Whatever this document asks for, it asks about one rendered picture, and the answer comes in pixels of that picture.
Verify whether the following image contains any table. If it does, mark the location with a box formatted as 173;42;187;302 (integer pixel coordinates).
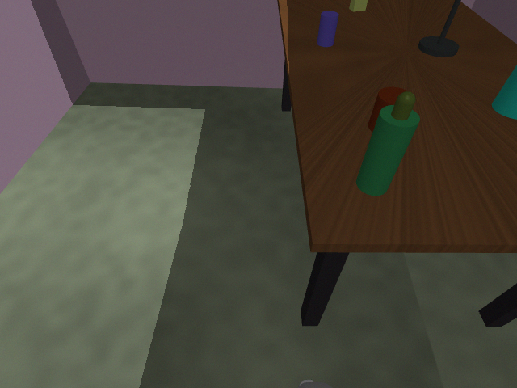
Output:
277;0;517;327

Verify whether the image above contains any desk lamp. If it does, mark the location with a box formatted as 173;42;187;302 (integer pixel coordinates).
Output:
418;0;461;57

